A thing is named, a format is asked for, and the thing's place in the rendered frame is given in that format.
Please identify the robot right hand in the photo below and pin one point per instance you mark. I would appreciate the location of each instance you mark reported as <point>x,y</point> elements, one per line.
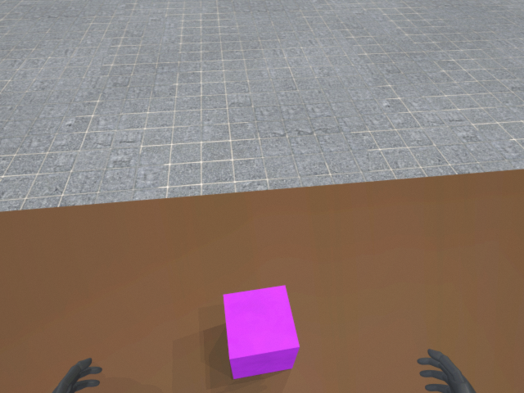
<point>457,383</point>

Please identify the carton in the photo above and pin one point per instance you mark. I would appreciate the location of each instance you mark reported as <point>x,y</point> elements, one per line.
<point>261,331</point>

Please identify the robot left hand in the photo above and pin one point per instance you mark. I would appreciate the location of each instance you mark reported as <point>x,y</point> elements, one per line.
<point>69,383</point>

